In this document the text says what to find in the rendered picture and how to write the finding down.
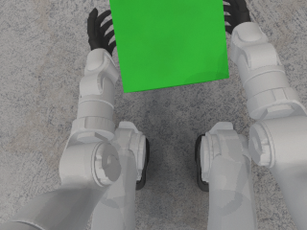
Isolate robot left forearm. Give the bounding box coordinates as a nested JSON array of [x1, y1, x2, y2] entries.
[[59, 48, 119, 163]]

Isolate robot left thigh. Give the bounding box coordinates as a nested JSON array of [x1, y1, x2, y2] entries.
[[90, 127, 146, 230]]

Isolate left robot hand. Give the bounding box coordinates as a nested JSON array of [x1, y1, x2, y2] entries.
[[87, 8, 116, 56]]

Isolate robot right forearm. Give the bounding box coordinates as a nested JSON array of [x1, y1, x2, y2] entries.
[[230, 21, 307, 121]]

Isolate robot left foot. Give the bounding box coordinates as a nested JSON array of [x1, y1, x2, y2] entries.
[[135, 137, 150, 191]]

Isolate carton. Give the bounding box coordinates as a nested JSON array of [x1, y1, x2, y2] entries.
[[109, 0, 229, 93]]

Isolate right robot hand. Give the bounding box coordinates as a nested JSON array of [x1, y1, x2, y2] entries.
[[223, 0, 251, 35]]

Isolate left robot upper arm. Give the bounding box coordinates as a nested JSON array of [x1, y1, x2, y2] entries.
[[0, 141, 122, 230]]

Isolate right robot upper arm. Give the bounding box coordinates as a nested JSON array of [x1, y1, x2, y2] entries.
[[248, 114, 307, 230]]

